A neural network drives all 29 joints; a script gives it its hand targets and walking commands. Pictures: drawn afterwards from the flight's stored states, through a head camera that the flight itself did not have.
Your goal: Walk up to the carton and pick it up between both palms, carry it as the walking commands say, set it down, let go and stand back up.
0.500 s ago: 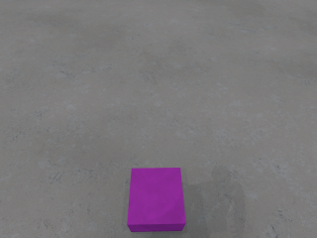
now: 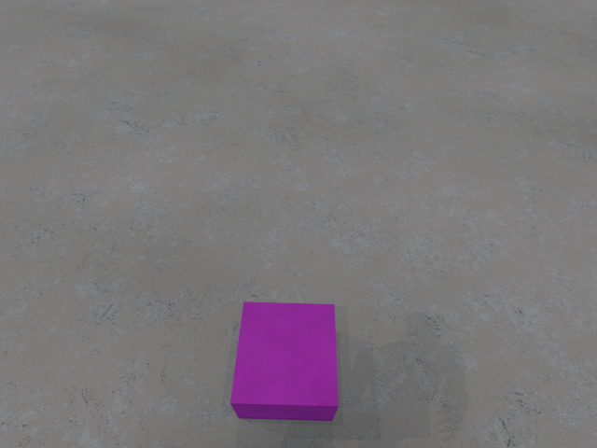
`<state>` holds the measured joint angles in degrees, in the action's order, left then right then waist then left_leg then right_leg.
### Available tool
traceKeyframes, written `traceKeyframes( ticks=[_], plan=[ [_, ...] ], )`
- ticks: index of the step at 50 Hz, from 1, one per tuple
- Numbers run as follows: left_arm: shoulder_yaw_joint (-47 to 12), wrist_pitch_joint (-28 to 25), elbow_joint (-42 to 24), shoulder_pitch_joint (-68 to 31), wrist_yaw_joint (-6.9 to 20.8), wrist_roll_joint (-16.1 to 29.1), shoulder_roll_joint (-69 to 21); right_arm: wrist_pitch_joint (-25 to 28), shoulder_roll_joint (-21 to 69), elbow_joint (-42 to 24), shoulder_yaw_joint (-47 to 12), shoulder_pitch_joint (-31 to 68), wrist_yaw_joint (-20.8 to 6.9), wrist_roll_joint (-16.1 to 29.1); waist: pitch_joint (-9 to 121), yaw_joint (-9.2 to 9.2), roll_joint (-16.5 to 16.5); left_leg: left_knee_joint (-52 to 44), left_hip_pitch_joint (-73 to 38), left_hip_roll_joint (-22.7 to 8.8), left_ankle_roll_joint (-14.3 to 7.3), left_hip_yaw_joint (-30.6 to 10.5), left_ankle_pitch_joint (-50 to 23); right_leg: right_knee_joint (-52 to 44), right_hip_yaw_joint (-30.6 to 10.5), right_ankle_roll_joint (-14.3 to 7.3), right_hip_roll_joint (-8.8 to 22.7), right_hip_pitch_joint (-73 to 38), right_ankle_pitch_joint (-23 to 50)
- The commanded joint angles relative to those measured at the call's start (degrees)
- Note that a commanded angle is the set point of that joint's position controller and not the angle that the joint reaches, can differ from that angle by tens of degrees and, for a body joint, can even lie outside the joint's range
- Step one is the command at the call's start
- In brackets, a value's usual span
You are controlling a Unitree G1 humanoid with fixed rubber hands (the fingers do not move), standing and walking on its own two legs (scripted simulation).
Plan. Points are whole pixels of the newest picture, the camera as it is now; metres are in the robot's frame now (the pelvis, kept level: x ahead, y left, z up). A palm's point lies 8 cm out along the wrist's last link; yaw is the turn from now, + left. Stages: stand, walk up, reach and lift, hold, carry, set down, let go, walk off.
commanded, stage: walk up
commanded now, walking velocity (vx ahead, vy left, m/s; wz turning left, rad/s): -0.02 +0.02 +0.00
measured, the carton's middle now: (287, 360) +0.46 +0.04 -0.67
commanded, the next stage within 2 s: none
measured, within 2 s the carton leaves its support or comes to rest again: neither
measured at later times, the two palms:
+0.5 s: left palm out of the picture +0.00 +0.23 -0.14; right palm out of the picture -0.02 -0.20 -0.13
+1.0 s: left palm out of the picture +0.01 +0.24 -0.14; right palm out of the picture +0.01 -0.18 -0.14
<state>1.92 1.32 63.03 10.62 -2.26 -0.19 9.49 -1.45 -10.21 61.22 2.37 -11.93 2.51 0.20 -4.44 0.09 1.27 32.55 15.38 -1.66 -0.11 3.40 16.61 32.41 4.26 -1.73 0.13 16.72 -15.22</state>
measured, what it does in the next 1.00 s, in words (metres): stands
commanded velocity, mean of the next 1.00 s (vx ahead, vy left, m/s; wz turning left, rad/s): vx -0.01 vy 0.00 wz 0.00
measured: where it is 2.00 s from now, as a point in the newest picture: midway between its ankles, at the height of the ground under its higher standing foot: outside the picture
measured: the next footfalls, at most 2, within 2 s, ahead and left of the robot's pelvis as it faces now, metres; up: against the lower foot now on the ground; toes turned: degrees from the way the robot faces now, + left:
none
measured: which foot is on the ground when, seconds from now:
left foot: down 0.00-1.00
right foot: down 0.00-1.00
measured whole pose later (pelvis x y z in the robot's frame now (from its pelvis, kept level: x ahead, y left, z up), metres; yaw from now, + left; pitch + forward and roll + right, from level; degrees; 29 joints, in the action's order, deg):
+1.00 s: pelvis +0.02 +0.03 +0.01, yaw +0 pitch -1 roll +0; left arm 0.5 -0.5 67.2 14.5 -2.3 -0.3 6.9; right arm 0.7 -7.1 66.1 1.7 -15.0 2.2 0.1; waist -1.9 -0.3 0.2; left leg 24.2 9.4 0.9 -2.3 4.6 14.0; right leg 24.5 3.0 0.8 2.1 11.0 -12.4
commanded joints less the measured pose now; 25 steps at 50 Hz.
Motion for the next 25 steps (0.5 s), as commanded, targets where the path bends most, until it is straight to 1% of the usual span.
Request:
traceKeyframes(
  ticks=[1,2,3,4,5,6,7,8,9,10,11,12,13,14,15,16,17,18,19,20,21,23,24,25],
  plan=[
    [-0.2,-0.1,-0.7,5.6,0.3,-1.1,3.3,-0.5,-6.9,-3.1,0.8,0.6,-0.4,-0.8,3.4,-1.44,-9.7,-16.8,8.2,-9.2,-4.4,-10.7,6.4,-3.4,-3.5,0.9,3.4,-6.0,-3.8],
    [-0.2,-0.2,-0.6,6.2,0.5,-1.2,3.8,-0.3,-5.3,-3.1,0.5,0.2,-0.5,-0.8,2.5,-1.89,-6.6,-16.0,7.5,-7.2,-2.9,-9.2,7.5,-8.1,-6.7,0.4,5.3,-5.9,-3.9],
    [-0.1,-0.6,0.1,6.7,0.7,-1.4,4.8,-0.3,-4.4,-2.7,0.3,0.5,-0.6,-0.8,0.7,-1.72,-3.4,-13.4,6.1,-5.3,-1.4,-7.1,7.5,-13.3,-10.9,-0.4,7.3,-2.7,-7.1],
    [0.1,-0.7,-0.2,5.6,0.7,-1.0,6.5,-0.3,-3.7,-2.2,0.2,-0.8,-0.6,-0.7,0.0,-1.19,-1.4,-11.4,4.8,-3.9,-0.8,-5.8,5.7,-16.1,-12.9,-0.9,8.9,-1.3,-9.6],
    [0.2,-0.8,-0.3,4.2,0.6,-1.0,7.0,0.0,-2.7,-1.1,0.0,-2.4,-0.7,-0.7,-0.3,-0.38,1.4,-10.1,2.8,-2.6,-0.4,-4.4,3.2,-18.5,-14.2,-1.0,9.9,0.0,-11.0],
    [0.1,-1.1,0.1,3.9,0.6,-1.0,7.0,0.3,-2.7,-0.2,-0.1,-3.3,-0.8,-0.7,0.2,0.28,3.4,-8.8,-0.2,-2.0,-0.6,-3.1,-0.7,-20.2,-15.2,-1.0,10.5,1.0,-10.7],
    [0.1,-1.5,0.3,4.1,0.7,-0.8,7.2,0.7,-3.3,0.3,0.0,-4.7,-0.7,-0.6,1.7,0.72,3.9,-7.9,-2.5,-2.3,-0.6,-2.9,-2.8,-20.8,-15.7,-1.2,10.9,1.8,-10.1],
    [0.1,-1.5,0.1,3.1,0.6,-0.8,6.8,0.8,-3.1,1.3,-0.1,-5.6,-0.8,-0.7,-0.1,0.86,3.1,-8.7,-2.2,-1.9,-0.3,-2.5,-2.5,-21.4,-14.4,-0.8,10.4,1.7,-11.0],
    [0.2,-1.7,0.0,3.4,0.7,-0.8,6.7,1.1,-2.9,1.6,-0.1,-6.3,-0.7,-0.6,0.5,0.78,2.3,-9.4,-3.3,-2.4,-0.4,-2.8,-3.5,-20.6,-13.8,-0.9,10.0,1.2,-9.7],
    [0.2,-1.5,0.1,3.0,0.7,-0.7,7.0,1.2,-3.5,2.3,0.0,-6.9,-0.6,-0.6,0.4,0.77,3.0,-9.8,-2.0,-2.8,-0.4,-3.3,-3.0,-20.1,-12.7,-0.6,9.6,0.9,-9.8],
    [0.3,-1.4,0.4,4.0,0.7,-0.7,6.2,1.1,-3.2,2.5,0.1,-6.6,-0.5,-0.6,-1.6,0.42,1.9,-11.2,-1.2,-2.9,-0.6,-3.6,-1.3,-19.8,-11.6,-0.1,8.9,0.7,-10.3],
    [0.2,-1.4,0.4,4.2,0.7,-0.9,6.1,1.3,-2.7,2.6,-0.1,-7.3,-0.4,-0.7,-0.4,0.21,1.0,-12.4,-1.6,-3.5,-0.6,-4.1,-0.9,-18.5,-11.0,-0.2,8.6,0.2,-9.7],
    [-0.1,-1.4,0.9,4.8,0.6,-1.0,5.2,1.5,-3.5,2.4,0.1,-6.8,-0.4,-0.7,-0.2,0.46,0.3,-13.2,-1.8,-4.3,-0.9,-5.4,-0.2,-17.4,-10.4,0.3,7.8,1.1,-8.7],
    [0.0,-1.3,0.9,5.1,0.7,-0.8,5.2,1.5,-3.7,2.5,0.2,-6.2,-0.3,-0.6,-1.4,0.17,0.7,-13.8,-1.0,-4.2,-0.8,-5.1,0.6,-17.0,-9.8,0.6,7.2,1.0,-8.6],
    [0.0,-1.6,0.4,4.6,0.8,-0.8,5.3,1.6,-3.7,2.3,-0.1,-6.5,-0.3,-0.7,-0.1,0.00,-0.3,-14.7,-0.2,-4.9,-1.1,-6.5,-0.2,-16.3,-9.4,0.2,7.1,-1.2,-6.3],
    [-0.1,-1.7,0.8,4.6,0.8,-0.7,4.7,1.8,-3.9,2.3,0.0,-5.2,-0.2,-0.6,0.1,-0.36,-2.7,-15.5,0.9,-5.0,-1.3,-6.7,-0.6,-15.0,-8.8,0.3,6.8,-2.9,-3.5],
    [-0.1,-1.8,0.6,5.4,0.8,-0.7,5.1,2.0,-3.5,2.2,-0.2,-6.0,-0.4,-0.7,1.4,-0.72,-2.7,-16.0,0.5,-5.1,-1.2,-6.6,-0.8,-14.5,-8.1,0.4,6.7,-4.6,-2.4],
    [0.0,-2.0,1.0,6.2,0.7,-0.8,5.0,2.0,-3.2,2.6,-0.3,-5.0,-0.3,-0.5,0.8,-1.01,0.0,-15.0,0.5,-4.9,-1.1,-6.4,-1.8,-15.2,-8.6,0.4,6.9,-4.5,-2.4],
    [-0.2,-2.1,1.7,6.3,0.5,-0.7,4.9,2.1,-3.3,2.6,0.0,-5.5,-0.2,-0.5,0.9,-0.44,-0.3,-14.1,-0.9,-4.4,-1.0,-5.5,-4.1,-16.1,-9.8,0.1,7.6,-3.7,-2.2],
    [-0.2,-1.9,0.9,5.8,0.6,-0.6,4.5,2.0,-2.7,3.1,-0.3,-6.2,-0.2,-0.5,0.9,-0.38,-0.5,-14.0,-0.4,-4.4,-1.2,-5.7,-3.3,-16.2,-9.3,0.0,7.5,-4.0,-2.4],
    [0.2,-1.7,0.8,5.3,0.5,-0.7,5.2,2.0,-2.7,3.3,-0.4,-6.6,-0.2,-0.7,-0.1,-0.13,0.7,-14.7,0.3,-4.1,-0.8,-5.6,-3.1,-16.0,-8.7,0.2,7.2,-4.2,-3.1],
    [-0.3,-1.8,1.4,6.4,0.5,-0.6,4.5,2.1,-2.3,3.4,-0.3,-7.0,-0.3,-0.7,0.7,-0.18,-1.3,-14.7,-0.7,-4.3,-1.0,-5.6,-3.6,-15.7,-9.3,0.2,7.4,-4.0,-2.8],
    [-0.4,-1.8,1.5,6.4,0.4,-0.6,4.1,2.1,-2.9,3.5,-0.1,-6.5,-0.2,-0.6,0.4,-0.17,-1.6,-14.6,-0.5,-4.7,-1.1,-6.5,-3.6,-15.5,-8.4,0.5,7.0,-3.9,-1.7],
    [-0.3,-1.6,1.5,6.3,0.4,-0.5,4.2,2.2,-2.9,3.7,-0.3,-7.1,-0.4,-0.6,-0.5,-0.31,-2.7,-16.3,0.8,-4.8,-1.0,-6.9,-3.0,-14.2,-7.5,0.6,6.7,-4.8,-0.2]
  ],
)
